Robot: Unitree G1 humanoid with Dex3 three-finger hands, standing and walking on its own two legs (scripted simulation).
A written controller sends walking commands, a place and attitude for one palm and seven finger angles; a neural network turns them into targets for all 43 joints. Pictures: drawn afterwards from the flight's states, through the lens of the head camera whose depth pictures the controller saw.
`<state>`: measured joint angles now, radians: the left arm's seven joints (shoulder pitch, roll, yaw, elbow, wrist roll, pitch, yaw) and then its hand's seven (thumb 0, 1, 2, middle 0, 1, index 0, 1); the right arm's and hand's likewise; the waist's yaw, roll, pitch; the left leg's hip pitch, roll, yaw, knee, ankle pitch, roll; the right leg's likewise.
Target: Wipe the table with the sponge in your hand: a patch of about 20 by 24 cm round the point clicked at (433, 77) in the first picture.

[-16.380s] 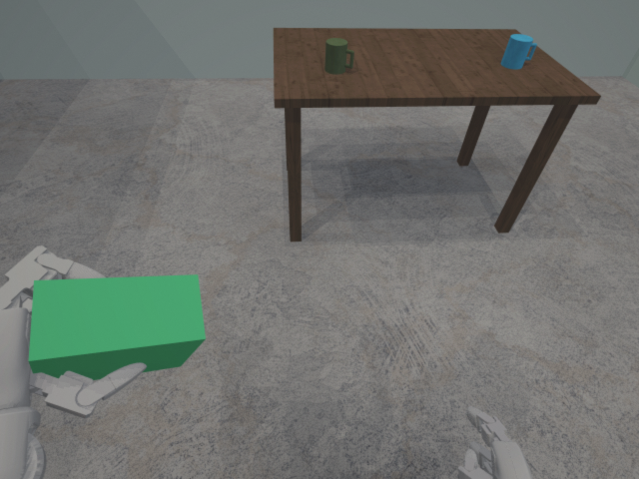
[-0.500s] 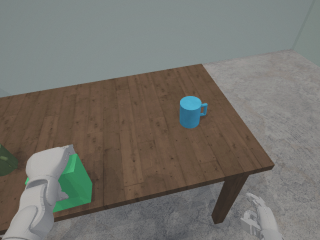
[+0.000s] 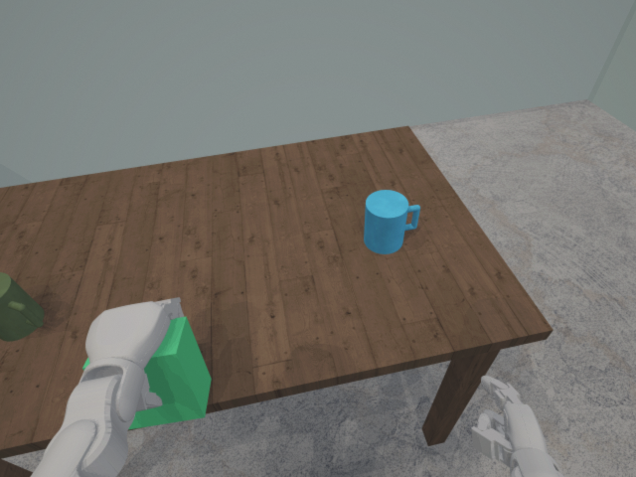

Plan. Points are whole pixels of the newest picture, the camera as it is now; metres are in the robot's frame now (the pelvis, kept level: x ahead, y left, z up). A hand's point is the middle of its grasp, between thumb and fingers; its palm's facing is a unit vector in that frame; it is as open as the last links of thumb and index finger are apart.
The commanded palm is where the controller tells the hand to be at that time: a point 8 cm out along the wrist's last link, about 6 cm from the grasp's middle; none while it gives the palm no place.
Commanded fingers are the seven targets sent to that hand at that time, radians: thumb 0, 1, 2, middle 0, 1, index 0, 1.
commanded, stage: move the sponge above the wiping area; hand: left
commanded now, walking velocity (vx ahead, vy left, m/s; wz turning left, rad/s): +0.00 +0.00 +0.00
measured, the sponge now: (160, 384) +0.22 +0.27 -0.03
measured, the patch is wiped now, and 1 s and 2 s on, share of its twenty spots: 0.00 0.00 0.00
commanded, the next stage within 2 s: lower the sponge onto the table in 1.24 s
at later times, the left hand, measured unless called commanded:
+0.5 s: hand (164, 341) +0.25 +0.26 +0.03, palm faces -0.12 -0.08 -0.99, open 10.5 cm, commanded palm +0.24 +0.28 +0.11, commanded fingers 0.00 0.10 1.30 -1.20 -1.60 -1.20 -1.60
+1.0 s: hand (154, 331) +0.26 +0.26 +0.05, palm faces +0.01 -0.05 -1.00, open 10.5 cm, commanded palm +0.24 +0.28 +0.11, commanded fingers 0.00 0.10 1.30 -1.20 -1.60 -1.20 -1.60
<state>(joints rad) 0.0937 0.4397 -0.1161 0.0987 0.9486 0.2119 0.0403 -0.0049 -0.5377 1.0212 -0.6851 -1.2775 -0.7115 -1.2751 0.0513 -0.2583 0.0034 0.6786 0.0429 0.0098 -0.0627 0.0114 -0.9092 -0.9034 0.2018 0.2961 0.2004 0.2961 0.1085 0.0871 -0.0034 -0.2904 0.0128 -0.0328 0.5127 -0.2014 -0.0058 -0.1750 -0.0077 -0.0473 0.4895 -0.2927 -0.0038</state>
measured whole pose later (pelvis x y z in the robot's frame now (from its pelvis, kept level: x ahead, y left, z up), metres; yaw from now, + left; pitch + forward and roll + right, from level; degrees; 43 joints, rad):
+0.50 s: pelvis +0.00 -0.01 +0.00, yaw -1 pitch -1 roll -1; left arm 0.07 0.45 -0.09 0.12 0.97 0.10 0.08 0.00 -0.53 1.02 -0.69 -1.27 -0.72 -1.27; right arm 0.08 -0.26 -0.01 0.70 0.03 0.00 -0.08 0.01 -0.91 -0.90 0.20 0.30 0.20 0.30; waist 0.10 0.08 0.00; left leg -0.30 0.03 -0.03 0.52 -0.21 -0.02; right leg -0.19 0.01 -0.04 0.49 -0.30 -0.02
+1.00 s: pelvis +0.01 +0.00 +0.00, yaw -1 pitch +0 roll -1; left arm 0.14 0.45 -0.06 0.01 0.99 0.11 0.16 0.00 -0.53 1.03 -0.69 -1.26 -0.72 -1.26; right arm 0.06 -0.25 -0.02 0.68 0.02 0.00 -0.06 0.01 -0.91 -0.90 0.20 0.30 0.20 0.30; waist 0.12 0.08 -0.02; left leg -0.31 0.03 -0.02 0.53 -0.23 -0.01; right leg -0.19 0.00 -0.03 0.49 -0.31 -0.01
